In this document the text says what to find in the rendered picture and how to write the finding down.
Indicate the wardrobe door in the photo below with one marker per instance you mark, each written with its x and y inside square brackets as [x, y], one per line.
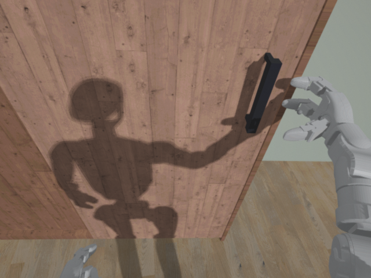
[31, 197]
[138, 106]

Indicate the robot left hand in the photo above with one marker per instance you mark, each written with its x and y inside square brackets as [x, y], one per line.
[74, 267]

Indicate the robot right hand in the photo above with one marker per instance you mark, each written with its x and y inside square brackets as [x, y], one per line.
[334, 108]

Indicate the right robot upper arm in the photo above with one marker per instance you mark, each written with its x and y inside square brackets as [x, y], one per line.
[350, 256]

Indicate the handle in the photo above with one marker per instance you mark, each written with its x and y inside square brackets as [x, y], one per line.
[266, 85]

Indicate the robot right forearm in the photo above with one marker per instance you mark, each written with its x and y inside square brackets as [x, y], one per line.
[350, 151]

